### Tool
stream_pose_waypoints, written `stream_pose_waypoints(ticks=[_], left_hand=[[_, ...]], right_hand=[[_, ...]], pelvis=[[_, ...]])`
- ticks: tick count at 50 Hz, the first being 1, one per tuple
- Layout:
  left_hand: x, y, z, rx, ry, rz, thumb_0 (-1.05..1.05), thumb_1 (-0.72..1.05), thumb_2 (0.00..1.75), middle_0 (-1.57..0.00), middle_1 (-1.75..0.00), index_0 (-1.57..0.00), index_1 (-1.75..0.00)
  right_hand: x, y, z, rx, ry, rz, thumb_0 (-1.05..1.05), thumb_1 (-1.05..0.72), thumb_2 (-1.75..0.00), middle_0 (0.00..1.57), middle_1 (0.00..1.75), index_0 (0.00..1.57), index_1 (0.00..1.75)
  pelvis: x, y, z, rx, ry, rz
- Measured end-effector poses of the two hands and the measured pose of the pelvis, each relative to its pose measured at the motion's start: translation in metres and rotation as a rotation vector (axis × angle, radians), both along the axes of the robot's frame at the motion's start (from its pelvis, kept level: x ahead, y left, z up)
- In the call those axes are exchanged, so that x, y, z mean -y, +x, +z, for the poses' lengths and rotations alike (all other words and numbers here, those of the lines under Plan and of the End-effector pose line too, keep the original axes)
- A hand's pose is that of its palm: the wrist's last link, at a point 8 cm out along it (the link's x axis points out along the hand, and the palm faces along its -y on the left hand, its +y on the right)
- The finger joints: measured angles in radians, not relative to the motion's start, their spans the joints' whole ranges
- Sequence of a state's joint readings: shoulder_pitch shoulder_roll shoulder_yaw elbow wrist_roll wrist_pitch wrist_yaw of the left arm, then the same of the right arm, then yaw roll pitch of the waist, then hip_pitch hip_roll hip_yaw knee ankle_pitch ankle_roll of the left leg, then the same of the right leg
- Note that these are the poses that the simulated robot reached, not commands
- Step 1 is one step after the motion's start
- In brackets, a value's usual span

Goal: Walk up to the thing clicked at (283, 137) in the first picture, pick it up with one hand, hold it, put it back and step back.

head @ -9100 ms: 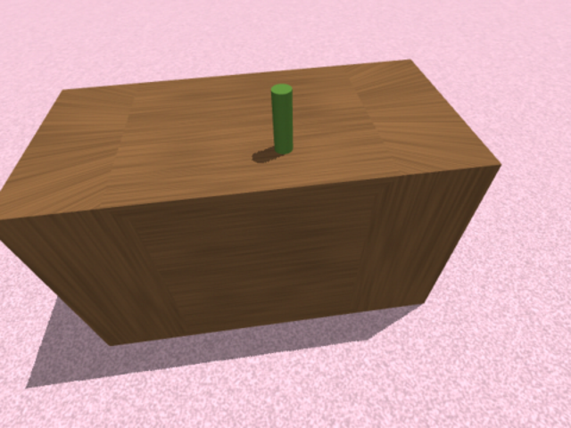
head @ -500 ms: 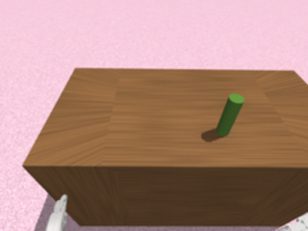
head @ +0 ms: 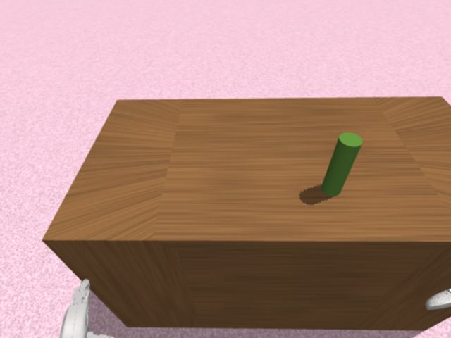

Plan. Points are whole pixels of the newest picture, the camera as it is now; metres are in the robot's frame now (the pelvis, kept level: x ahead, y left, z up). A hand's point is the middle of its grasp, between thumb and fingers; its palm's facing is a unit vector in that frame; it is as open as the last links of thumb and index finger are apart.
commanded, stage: go down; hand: right
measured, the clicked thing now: (339, 166) +0.51 -0.23 +0.01
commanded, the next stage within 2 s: none
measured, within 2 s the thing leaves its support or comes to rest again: neither
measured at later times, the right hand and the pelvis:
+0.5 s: hand out of the picture +0.32 -0.34 +0.12, palm faces +0.17 +0.98 -0.05, open 17.7 cm; pelvis +0.01 -0.01 +0.00, yaw +1 degrees
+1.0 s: hand out of the picture +0.37 -0.37 +0.13, palm faces +0.16 +0.99 +0.01, open 17.6 cm; pelvis +0.01 +0.00 -0.01, yaw +1 degrees
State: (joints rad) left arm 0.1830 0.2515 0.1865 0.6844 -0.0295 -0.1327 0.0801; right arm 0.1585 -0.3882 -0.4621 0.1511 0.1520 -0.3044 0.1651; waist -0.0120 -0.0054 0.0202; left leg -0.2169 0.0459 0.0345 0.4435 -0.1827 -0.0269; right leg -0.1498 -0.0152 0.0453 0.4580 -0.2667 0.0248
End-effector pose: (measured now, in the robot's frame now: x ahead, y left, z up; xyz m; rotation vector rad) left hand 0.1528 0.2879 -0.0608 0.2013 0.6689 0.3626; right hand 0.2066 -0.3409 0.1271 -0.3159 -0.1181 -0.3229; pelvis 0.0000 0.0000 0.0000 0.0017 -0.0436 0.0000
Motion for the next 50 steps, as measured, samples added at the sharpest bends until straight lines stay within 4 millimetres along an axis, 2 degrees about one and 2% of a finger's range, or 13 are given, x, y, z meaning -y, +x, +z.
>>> stream_pose_waypoints(ticks=[7, 13, 19, 24, 33, 38, 50], left_hand=[[0.023, 0.000, -0.011, -0.005, -0.030, -0.003, -0.01, -0.57, 0.07, -0.06, -0.03, -0.04, -0.04], [0.033, -0.008, -0.020, -0.028, -0.034, -0.018, -0.01, -0.58, 0.07, -0.06, -0.02, -0.04, -0.05], [0.028, -0.015, -0.022, -0.066, 0.003, -0.026, -0.01, -0.59, 0.08, -0.06, -0.02, -0.04, -0.05], [0.027, -0.006, -0.018, -0.065, 0.037, -0.062, -0.01, -0.59, 0.08, -0.06, -0.02, -0.04, -0.05], [0.027, 0.007, -0.012, -0.037, 0.071, -0.070, -0.01, -0.59, 0.09, -0.06, -0.02, -0.03, -0.06], [0.028, 0.003, -0.019, -0.060, 0.076, -0.078, -0.01, -0.59, 0.09, -0.06, -0.02, -0.03, -0.06], [0.027, -0.014, -0.030, -0.129, 0.086, -0.069, -0.01, -0.59, 0.09, -0.06, -0.03, -0.04, -0.06]], right_hand=[[0.022, 0.044, 0.009, -0.031, 0.135, 0.073, -0.01, 0.60, -0.06, 0.05, 0.06, 0.06, 0.07], [0.038, 0.068, 0.011, -0.079, 0.220, 0.116, -0.01, 0.60, -0.05, 0.05, 0.06, 0.06, 0.07], [0.045, 0.077, 0.000, -0.122, 0.271, 0.136, -0.01, 0.61, -0.04, 0.05, 0.06, 0.06, 0.07], [0.045, 0.080, -0.005, -0.112, 0.275, 0.147, -0.01, 0.61, -0.04, 0.05, 0.06, 0.06, 0.06], [0.066, 0.091, 0.005, -0.089, 0.330, 0.149, -0.01, 0.61, -0.05, 0.05, 0.06, 0.06, 0.07], [0.073, 0.104, 0.009, -0.131, 0.316, 0.158, -0.01, 0.61, -0.05, 0.05, 0.06, 0.06, 0.06], [0.078, 0.133, 0.003, -0.131, 0.340, 0.158, -0.01, 0.57, -0.05, 0.05, 0.06, 0.06, 0.06]], pelvis=[[0.003, 0.001, 0.000, -0.020, 0.002, 0.001], [0.006, 0.005, 0.000, -0.043, 0.002, 0.009], [0.008, 0.009, -0.001, -0.062, 0.004, 0.015], [0.006, 0.009, -0.002, -0.070, 0.007, 0.015], [0.002, 0.012, -0.004, -0.095, 0.014, -0.002], [0.003, 0.011, -0.005, -0.123, 0.016, -0.004], [0.004, 0.011, -0.011, -0.179, 0.020, 0.010]])
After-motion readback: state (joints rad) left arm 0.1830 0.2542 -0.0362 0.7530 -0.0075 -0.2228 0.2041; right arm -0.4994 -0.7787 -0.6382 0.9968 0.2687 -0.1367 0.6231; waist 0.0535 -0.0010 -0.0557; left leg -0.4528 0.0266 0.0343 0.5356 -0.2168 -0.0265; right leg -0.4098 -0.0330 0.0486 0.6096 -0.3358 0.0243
